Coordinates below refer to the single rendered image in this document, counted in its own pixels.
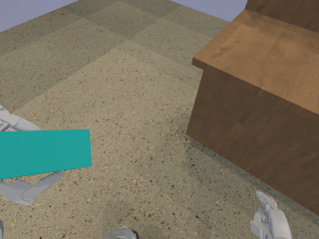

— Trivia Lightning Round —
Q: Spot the table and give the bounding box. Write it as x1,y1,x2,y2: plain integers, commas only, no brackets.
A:
185,0,319,216

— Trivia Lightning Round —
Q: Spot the right robot hand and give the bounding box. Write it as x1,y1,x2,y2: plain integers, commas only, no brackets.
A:
250,191,292,239

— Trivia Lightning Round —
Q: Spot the sponge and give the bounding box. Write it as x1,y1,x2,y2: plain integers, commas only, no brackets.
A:
0,128,92,179

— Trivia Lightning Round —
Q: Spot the left robot hand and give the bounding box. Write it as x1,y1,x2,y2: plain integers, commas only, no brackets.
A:
0,105,64,206

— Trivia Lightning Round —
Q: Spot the left robot thigh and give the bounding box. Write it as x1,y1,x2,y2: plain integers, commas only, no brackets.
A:
104,227,137,239

